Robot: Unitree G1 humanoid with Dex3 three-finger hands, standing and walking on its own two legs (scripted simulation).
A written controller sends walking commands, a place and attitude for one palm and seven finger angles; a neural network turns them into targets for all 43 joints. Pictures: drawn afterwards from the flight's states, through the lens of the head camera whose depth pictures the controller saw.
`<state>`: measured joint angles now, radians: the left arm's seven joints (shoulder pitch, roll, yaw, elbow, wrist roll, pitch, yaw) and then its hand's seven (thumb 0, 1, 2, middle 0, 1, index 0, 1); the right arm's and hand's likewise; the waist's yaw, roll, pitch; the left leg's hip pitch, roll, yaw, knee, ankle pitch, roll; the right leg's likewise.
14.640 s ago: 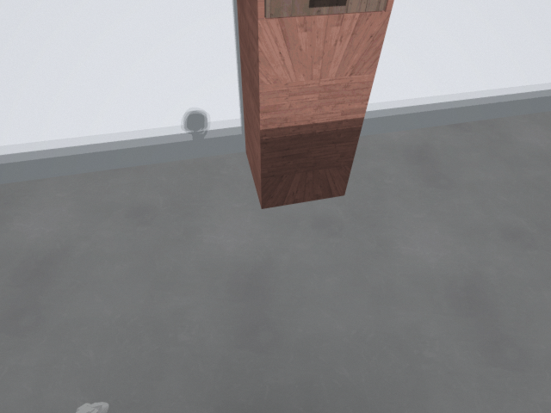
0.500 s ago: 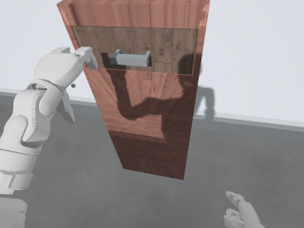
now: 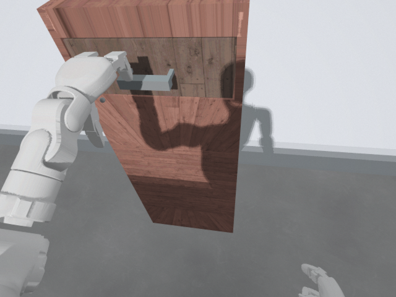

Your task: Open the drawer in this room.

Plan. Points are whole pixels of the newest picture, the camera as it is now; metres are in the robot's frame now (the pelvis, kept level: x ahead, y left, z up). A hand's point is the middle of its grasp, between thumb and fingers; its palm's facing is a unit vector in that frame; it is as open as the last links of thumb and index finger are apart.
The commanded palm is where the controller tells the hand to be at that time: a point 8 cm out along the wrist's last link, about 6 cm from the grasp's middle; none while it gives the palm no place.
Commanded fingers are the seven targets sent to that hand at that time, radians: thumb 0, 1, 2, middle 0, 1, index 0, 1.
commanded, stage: move the hooked fingers above the handle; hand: left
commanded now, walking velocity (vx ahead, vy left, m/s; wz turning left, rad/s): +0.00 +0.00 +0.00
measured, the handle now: (147, 77) +0.54 +0.16 +0.17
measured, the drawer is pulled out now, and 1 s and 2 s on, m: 0.00 0.00 0.00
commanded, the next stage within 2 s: none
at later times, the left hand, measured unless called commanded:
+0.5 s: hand (122, 81) +0.46 +0.19 +0.21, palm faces +0.01 -0.01 -1.00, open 13.8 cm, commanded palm +0.45 +0.19 +0.29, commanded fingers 0.00 -0.50 0.30 -0.30 -1.20 -0.30 -1.20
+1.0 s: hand (122, 77) +0.47 +0.18 +0.22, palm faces +0.04 -0.02 -1.00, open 13.8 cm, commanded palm +0.45 +0.19 +0.30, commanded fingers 0.00 -0.50 0.30 -0.30 -1.20 -0.30 -1.20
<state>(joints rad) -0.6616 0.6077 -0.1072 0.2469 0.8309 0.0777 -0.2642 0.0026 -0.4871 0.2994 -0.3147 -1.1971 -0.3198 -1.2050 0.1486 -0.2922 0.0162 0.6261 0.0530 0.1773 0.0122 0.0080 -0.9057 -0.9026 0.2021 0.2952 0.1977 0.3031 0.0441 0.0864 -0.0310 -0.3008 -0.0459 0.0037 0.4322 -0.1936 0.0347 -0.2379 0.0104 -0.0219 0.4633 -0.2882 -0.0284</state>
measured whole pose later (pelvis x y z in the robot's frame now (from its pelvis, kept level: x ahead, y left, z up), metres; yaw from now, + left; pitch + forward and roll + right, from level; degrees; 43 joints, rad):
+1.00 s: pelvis +0.01 +0.00 +0.00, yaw -1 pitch +6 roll +0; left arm -0.92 0.58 -0.18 0.54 0.86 0.05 -0.25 0.00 -0.49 0.30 -0.32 -1.20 -0.32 -1.21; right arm 0.22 -0.29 -0.01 0.65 0.06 0.22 -0.01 0.01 -0.91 -0.90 0.20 0.30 0.20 0.30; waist 0.00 0.06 -0.06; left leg -0.36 -0.04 0.02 0.48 -0.23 0.04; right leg -0.29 0.01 -0.01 0.50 -0.31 -0.02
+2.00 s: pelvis +0.01 +0.00 +0.00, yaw -1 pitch +8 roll +1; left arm -1.03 0.58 -0.14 0.72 0.89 0.00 -0.22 0.00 -0.49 0.30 -0.33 -1.21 -0.33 -1.21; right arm 0.19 -0.27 0.00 0.65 0.06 0.19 -0.02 0.00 -0.91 -0.90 0.20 0.30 0.20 0.30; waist -0.02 0.06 -0.08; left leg -0.38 -0.03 0.02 0.48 -0.24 0.03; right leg -0.32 0.02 0.00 0.50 -0.32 -0.03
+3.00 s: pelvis +0.00 +0.00 +0.00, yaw -1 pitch +7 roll +0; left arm -1.02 0.58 -0.17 0.68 0.90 0.04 -0.22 0.00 -0.49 0.30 -0.32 -1.20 -0.32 -1.21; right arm 0.23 -0.28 -0.01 0.67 0.07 0.20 -0.02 0.01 -0.91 -0.90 0.20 0.30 0.20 0.30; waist -0.01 0.06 -0.08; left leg -0.38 -0.04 0.02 0.49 -0.23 0.04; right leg -0.32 0.02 -0.01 0.51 -0.31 -0.03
